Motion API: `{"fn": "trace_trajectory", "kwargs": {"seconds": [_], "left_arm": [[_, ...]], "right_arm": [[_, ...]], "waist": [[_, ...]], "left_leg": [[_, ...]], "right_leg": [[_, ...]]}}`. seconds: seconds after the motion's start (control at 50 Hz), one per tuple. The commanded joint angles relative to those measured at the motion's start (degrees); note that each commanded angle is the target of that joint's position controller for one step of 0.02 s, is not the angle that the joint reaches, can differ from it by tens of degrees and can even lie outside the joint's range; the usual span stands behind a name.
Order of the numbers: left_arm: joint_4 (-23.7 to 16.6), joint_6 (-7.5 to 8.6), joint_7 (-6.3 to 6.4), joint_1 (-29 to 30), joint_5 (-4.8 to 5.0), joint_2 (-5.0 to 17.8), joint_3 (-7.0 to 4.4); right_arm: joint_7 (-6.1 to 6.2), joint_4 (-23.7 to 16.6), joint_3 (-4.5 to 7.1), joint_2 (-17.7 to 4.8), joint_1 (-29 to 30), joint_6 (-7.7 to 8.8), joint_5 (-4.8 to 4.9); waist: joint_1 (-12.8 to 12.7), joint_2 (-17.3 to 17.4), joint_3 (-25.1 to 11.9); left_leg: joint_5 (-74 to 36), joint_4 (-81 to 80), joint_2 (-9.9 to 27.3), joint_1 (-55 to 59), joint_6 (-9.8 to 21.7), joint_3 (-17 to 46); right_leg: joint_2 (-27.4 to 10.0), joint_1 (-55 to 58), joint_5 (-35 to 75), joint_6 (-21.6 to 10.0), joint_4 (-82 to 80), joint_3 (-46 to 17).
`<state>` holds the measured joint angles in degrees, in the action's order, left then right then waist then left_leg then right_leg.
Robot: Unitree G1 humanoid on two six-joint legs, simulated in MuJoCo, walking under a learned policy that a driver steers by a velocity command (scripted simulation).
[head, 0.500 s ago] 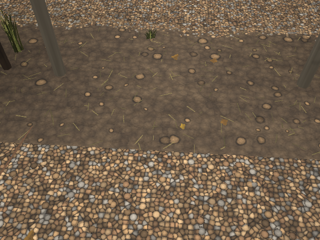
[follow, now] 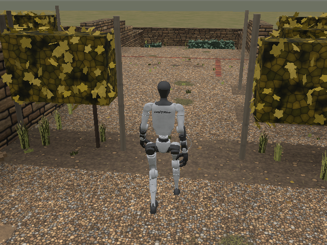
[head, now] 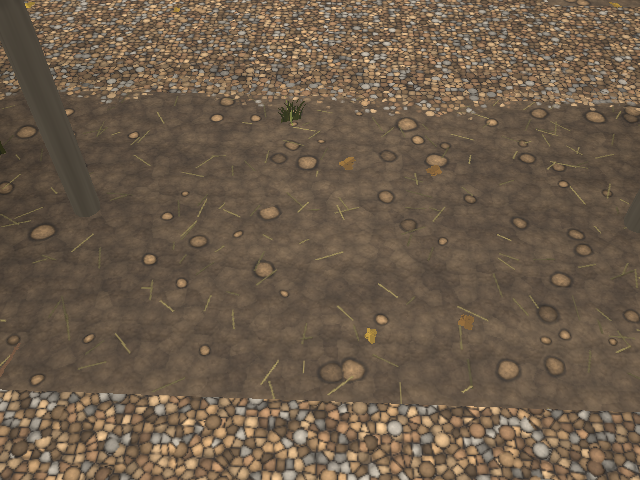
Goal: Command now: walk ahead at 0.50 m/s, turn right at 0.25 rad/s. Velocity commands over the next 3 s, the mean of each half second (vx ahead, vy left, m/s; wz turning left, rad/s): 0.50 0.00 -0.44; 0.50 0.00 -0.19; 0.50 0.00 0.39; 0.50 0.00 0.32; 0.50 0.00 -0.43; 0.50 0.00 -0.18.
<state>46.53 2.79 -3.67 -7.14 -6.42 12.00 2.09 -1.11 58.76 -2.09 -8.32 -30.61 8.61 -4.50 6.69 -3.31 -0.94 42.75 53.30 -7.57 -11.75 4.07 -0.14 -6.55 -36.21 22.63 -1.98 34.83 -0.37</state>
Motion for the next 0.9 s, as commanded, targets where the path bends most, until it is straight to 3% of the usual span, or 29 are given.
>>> {"fn": "trace_trajectory", "kwargs": {"seconds": [0.02,0.04,0.06,0.08,0.1,0.12,0.14,0.16,0.18,0.2,0.22,0.24,0.26,0.28,0.3,0.32,0.34,0.4,0.44,0.48,0.5,0.52,0.54,0.56,0.6,0.64,0.68,0.76,0.9], "left_arm": [[-7.62,2.04,-0.09,17.37,13.07,4.84,-2.63],[-7.47,2.98,-0.45,17.78,14.05,3.71,-2.09],[-7.30,3.98,-1.26,17.19,12.39,2.69,-1.82],[-4.36,3.89,-1.89,8.36,11.47,2.89,-2.25],[0.17,3.31,-2.09,-5.01,10.22,5.69,-3.74],[5.91,2.13,-1.62,-19.99,9.48,7.60,-5.75],[9.72,0.96,-0.81,-30.48,8.22,8.69,-5.64],[8.94,1.00,0.52,-28.21,7.42,10.34,-5.55],[6.41,0.25,1.43,-25.52,6.70,8.97,-5.70],[7.16,0.01,2.95,-23.05,7.47,13.26,-7.27],[5.03,-0.18,3.79,-18.18,6.99,13.11,-7.45],[3.38,1.36,4.37,-13.87,6.01,11.98,-6.80],[1.53,1.97,4.66,-7.31,6.30,10.25,-5.88],[-0.15,1.97,4.65,-1.50,6.63,10.25,-5.90],[-1.71,2.07,4.98,-0.09,6.31,10.35,-5.99],[-2.13,2.02,5.45,-0.27,6.67,11.40,-6.52],[-1.13,1.93,5.83,-3.73,7.31,11.48,-6.89],[0.18,1.31,6.00,-8.66,9.05,10.82,-7.58],[0.22,0.44,6.07,-11.20,9.32,9.30,-7.84],[-0.41,-0.19,5.65,-12.63,8.61,7.96,-7.67],[-1.01,0.02,5.28,-12.42,7.89,5.05,-6.78],[-1.74,0.98,4.95,-18.61,8.17,1.20,-5.76],[-2.51,1.77,4.73,-18.84,8.76,4.51,-5.83],[-2.29,1.85,4.73,-14.63,8.63,8.85,-7.00],[-4.14,1.49,4.85,-6.66,7.24,8.85,-7.19],[-4.17,1.13,4.56,-7.25,7.10,7.23,-7.33],[-4.25,0.97,4.16,-6.74,6.83,5.90,-7.03],[-6.30,1.57,3.59,1.11,6.75,3.68,-5.74],[-9.32,2.29,2.08,11.90,7.80,4.54,-5.45]], "right_arm": [[3.42,0.07,3.82,-10.98,-1.89,-2.17,7.53],[4.55,1.10,3.86,-10.67,-4.07,-3.53,7.02],[4.78,1.56,3.68,-8.99,-5.89,-4.38,6.20],[4.53,0.70,3.85,-9.45,-0.97,-5.19,5.19],[3.55,0.42,4.06,-9.59,3.13,-4.70,4.14],[1.72,0.83,3.61,-6.82,4.01,-3.22,3.23],[0.45,-0.98,3.27,-3.41,4.51,-1.70,3.06],[0.10,-4.41,2.96,-7.33,-0.19,-0.14,6.21],[0.36,-8.48,3.44,-9.86,6.00,0.65,6.33],[0.87,-12.13,2.49,-8.16,9.67,0.96,8.33],[2.35,-13.64,2.53,-7.61,13.62,0.36,8.02],[3.18,-14.42,3.34,-9.09,15.60,0.14,7.81],[3.65,-14.71,3.58,-8.67,17.42,-1.43,6.28],[3.87,-15.39,4.36,-10.02,16.98,-2.01,4.54],[4.13,-15.89,4.56,-9.95,17.66,-1.95,3.16],[4.04,-16.31,4.48,-8.80,18.89,-1.78,2.71],[3.72,-16.65,4.42,-7.82,21.76,-1.65,3.37],[3.33,-18.80,4.83,-8.80,26.42,-2.70,5.56],[2.84,-19.65,5.83,-11.13,28.45,-2.70,5.58],[2.24,-18.74,6.78,-12.29,25.34,-2.03,5.13],[2.23,-17.46,7.44,-13.94,18.84,-1.65,4.50],[2.27,-15.93,8.63,-18.76,10.86,-1.77,3.60],[1.57,-13.37,9.41,-19.58,5.59,-1.98,4.54],[1.56,-14.71,8.47,-15.64,8.01,-1.79,4.72],[1.50,-15.50,7.51,-13.01,15.23,-2.25,3.97],[1.20,-15.03,6.93,-11.18,18.52,-2.29,3.87],[1.01,-13.87,7.15,-11.80,17.68,-2.04,4.51],[1.76,-11.30,7.98,-14.27,13.85,-2.42,5.74],[1.51,-6.81,7.96,-15.10,7.42,-3.40,6.43]], "waist": [[4.02,3.70,12.35],[4.40,2.20,11.53],[4.97,3.39,9.86],[-0.03,5.59,6.50],[-6.39,6.29,-0.91],[-12.63,-0.39,-8.68],[-16.26,-13.96,-10.59],[-13.48,-17.16,-19.35],[-15.71,-11.28,-19.12],[-13.51,-5.79,-19.67],[-11.77,4.69,-15.94],[-9.03,6.09,-11.35],[-5.05,8.23,-1.79],[-1.89,6.46,3.30],[-1.78,4.94,2.55],[-2.34,1.92,0.59],[-4.25,-0.47,-1.74],[-5.90,-1.26,-2.89],[-6.45,0.13,-2.31],[-4.94,-0.44,-3.00],[-1.99,1.96,-6.66],[-2.55,16.16,-14.20],[-1.51,24.80,-16.20],[-0.33,16.89,-9.98],[-2.36,8.91,-1.57],[-5.89,10.01,-0.59],[-6.58,10.12,-1.57],[-4.86,8.01,-0.77],[-2.03,9.01,2.33]], "left_leg": [[-30.25,-6.89,17.59,3.50,9.47,19.14],[-35.45,-2.18,17.69,10.74,8.43,17.24],[-40.73,0.58,17.40,14.70,7.78,15.58],[-42.53,6.41,17.63,10.56,6.90,13.82],[-48.80,16.97,16.77,2.65,5.59,8.97],[-47.48,33.54,10.96,-10.35,2.61,1.68],[-1.83,63.35,3.03,-34.86,-2.51,-4.44],[2.07,67.03,5.29,-46.49,-4.00,4.00],[-0.04,62.87,7.70,-52.46,-5.15,5.01],[-7.22,56.15,9.91,-58.55,-5.22,5.74],[-13.07,54.95,10.71,-56.15,-5.82,3.83],[-21.10,44.45,12.52,-55.35,-4.82,8.16],[-23.54,34.54,13.53,-47.78,-6.67,8.50],[-23.87,20.79,15.44,-38.22,-7.23,8.11],[-28.44,8.53,14.59,-26.86,-7.86,5.95],[-36.86,-2.45,12.61,-15.58,-7.97,3.53],[-45.11,-7.88,10.05,-8.27,-8.54,2.34],[-46.26,-18.86,8.82,-9.49,-8.71,4.85],[-42.73,-22.78,8.46,-9.62,-7.24,5.49],[-37.03,-25.48,8.74,-3.78,-4.21,4.50],[-35.29,-24.76,13.61,6.39,-1.45,7.79],[-30.79,-27.41,26.25,25.31,6.27,25.90],[-13.71,-34.39,32.28,29.25,10.82,46.45],[-7.57,-36.41,29.77,24.98,9.60,43.74],[-21.94,-36.88,24.84,11.76,7.49,28.82],[-31.32,-38.88,21.54,4.04,6.41,21.34],[-37.32,-40.96,20.44,2.56,7.11,16.87],[-42.13,-42.85,20.23,2.58,7.12,11.45],[-43.72,-40.16,21.55,7.67,5.93,8.84]], "right_leg": [[2.91,-12.85,-4.82,0.07,-6.54,-7.81],[2.63,-16.58,-4.61,-0.50,-9.73,-8.86],[2.51,-16.54,-3.90,-0.79,-13.23,-6.58],[-0.74,-5.22,-1.05,-2.65,-17.76,-7.56],[0.37,15.15,5.69,-4.24,-16.93,-2.17],[4.35,40.01,9.25,-5.70,-13.20,1.99],[-1.96,61.76,24.24,-10.57,-0.62,-4.10],[-8.64,73.64,21.80,-18.77,5.86,-20.26],[-10.41,72.10,12.87,-21.05,0.72,-24.49],[-13.95,70.98,-19.73,-23.48,-7.47,-34.86],[-15.96,57.88,-39.36,-22.35,-15.88,-44.59],[-18.25,47.70,-38.74,-21.93,-16.91,-49.03],[-14.16,28.56,-26.53,-19.65,-18.74,-40.68],[-9.11,13.63,-21.76,-16.77,-19.61,-31.44],[-2.81,4.45,-19.45,-14.68,-20.75,-22.46],[2.12,-1.14,-17.17,-12.84,-20.68,-15.44],[3.54,-1.71,-18.24,-12.54,-20.91,-13.96],[1.16,10.39,-25.96,-11.63,-18.90,-18.94],[0.69,15.97,-33.75,-9.58,-14.85,-22.73],[3.11,17.00,-37.88,-7.55,-8.40,-22.93],[5.97,12.39,-38.73,-5.64,1.86,-18.81],[13.38,-2.10,-50.76,-2.07,20.00,-10.56],[11.72,-13.24,-55.69,-1.03,32.77,-8.58],[9.42,-17.03,-51.12,-1.05,37.87,-10.58],[6.00,-15.02,-42.48,-1.29,34.61,-8.05],[3.68,-8.15,-39.97,-1.17,27.68,-7.08],[3.53,-5.30,-37.22,-0.57,22.68,-4.32],[2.75,-2.93,-27.04,0.32,8.17,-2.18],[5.07,2.18,-25.34,-0.91,-4.47,0.78]]}}
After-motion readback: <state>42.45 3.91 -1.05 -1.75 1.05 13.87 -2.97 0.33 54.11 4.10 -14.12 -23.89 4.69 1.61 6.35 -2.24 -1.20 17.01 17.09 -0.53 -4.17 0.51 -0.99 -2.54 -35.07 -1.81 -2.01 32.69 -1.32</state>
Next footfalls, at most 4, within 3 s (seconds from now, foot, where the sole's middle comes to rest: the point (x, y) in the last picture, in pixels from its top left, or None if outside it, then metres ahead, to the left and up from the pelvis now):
0.12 right None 0.27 -0.15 -0.88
0.50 left None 0.53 0.04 -0.88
0.98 right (421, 414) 0.68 -0.29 -0.88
1.52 left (333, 301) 1.03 -0.13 -0.88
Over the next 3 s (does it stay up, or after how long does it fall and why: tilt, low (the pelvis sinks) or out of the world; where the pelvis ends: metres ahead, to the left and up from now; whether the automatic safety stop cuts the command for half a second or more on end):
stays up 1.67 -0.35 -0.11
